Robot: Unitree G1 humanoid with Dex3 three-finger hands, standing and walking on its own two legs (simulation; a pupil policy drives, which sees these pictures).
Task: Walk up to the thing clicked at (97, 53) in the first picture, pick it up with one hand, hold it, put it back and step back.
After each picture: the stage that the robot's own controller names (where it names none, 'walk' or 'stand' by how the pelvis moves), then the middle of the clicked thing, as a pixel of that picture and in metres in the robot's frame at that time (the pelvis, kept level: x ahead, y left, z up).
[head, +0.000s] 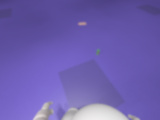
stand; (97, 52) +1.26 -0.15 -0.72
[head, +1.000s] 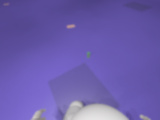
walk; (88, 54) +1.14 +0.13 -0.70
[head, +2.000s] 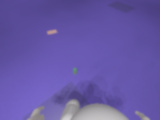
walk; (75, 71) +0.69 +0.22 -0.69
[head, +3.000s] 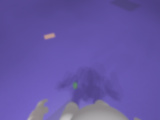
walk; (75, 85) +0.42 +0.16 -0.71
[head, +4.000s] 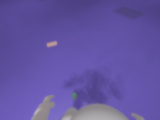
stand; (74, 96) +0.33 +0.18 -0.71
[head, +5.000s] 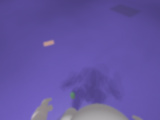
stand; (72, 95) +0.32 +0.20 -0.71
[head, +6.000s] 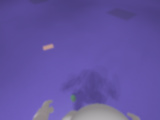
stand; (73, 98) +0.31 +0.20 -0.73
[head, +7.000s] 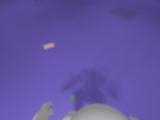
stand; (73, 98) +0.31 +0.19 -0.73
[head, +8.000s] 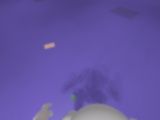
stand; (73, 98) +0.31 +0.20 -0.73
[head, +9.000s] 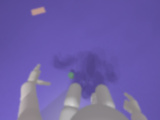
go down; (71, 75) +0.36 +0.18 -0.54
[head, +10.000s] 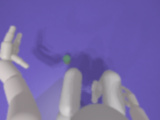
go down; (67, 60) +0.42 +0.19 -0.33
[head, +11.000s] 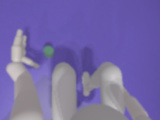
close in; (48, 52) +0.41 +0.22 -0.25
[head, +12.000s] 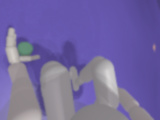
close; (25, 50) +0.41 +0.25 -0.23
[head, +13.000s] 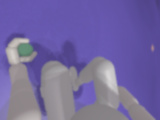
lift; (25, 51) +0.40 +0.25 -0.23
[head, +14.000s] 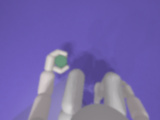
lift; (61, 62) +0.33 +0.22 -0.05
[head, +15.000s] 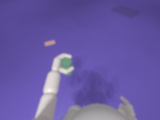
hold; (67, 67) +0.33 +0.17 +0.06
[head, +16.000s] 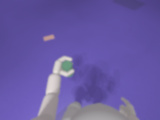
hold; (68, 69) +0.33 +0.17 +0.01
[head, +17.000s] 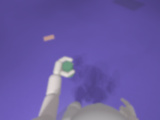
hold; (68, 69) +0.32 +0.17 +0.01
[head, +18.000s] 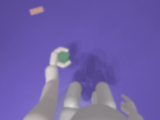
crouch; (64, 59) +0.39 +0.18 -0.05
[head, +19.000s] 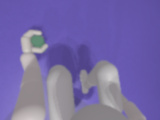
lower; (39, 44) +0.45 +0.24 -0.18
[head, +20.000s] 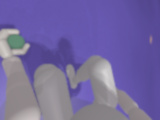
lower; (17, 44) +0.44 +0.25 -0.24
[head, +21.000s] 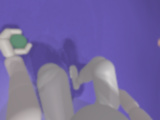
lower; (19, 43) +0.44 +0.27 -0.23
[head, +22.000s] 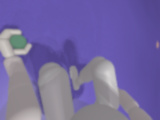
lower; (19, 44) +0.43 +0.27 -0.23
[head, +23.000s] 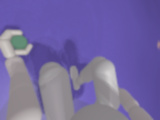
lower; (20, 44) +0.43 +0.27 -0.23
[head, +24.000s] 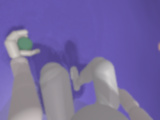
open; (25, 46) +0.43 +0.26 -0.24
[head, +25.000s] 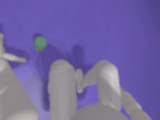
stand; (39, 44) +0.43 +0.25 -0.25
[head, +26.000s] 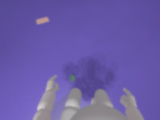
stand; (72, 78) +0.39 +0.18 -0.58
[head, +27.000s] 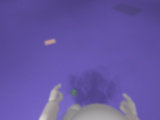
stand; (74, 92) +0.36 +0.18 -0.67
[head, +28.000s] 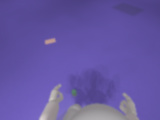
stand; (74, 93) +0.36 +0.18 -0.67
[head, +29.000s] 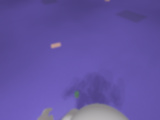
stand; (76, 94) +0.38 +0.18 -0.72
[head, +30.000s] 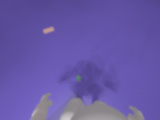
walk; (78, 78) +0.45 +0.13 -0.70
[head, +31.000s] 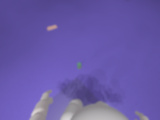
walk; (79, 65) +0.72 +0.18 -0.70
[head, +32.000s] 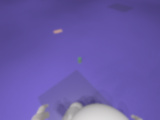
stand; (79, 60) +1.00 +0.25 -0.71
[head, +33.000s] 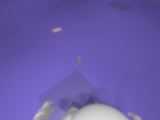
stand; (79, 60) +0.99 +0.21 -0.73
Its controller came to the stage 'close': yes
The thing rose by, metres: 0.73
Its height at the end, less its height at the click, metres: +0.00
